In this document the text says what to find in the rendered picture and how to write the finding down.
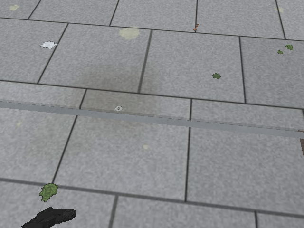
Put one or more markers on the left robot hand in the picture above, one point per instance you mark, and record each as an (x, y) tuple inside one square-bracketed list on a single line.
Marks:
[(48, 217)]

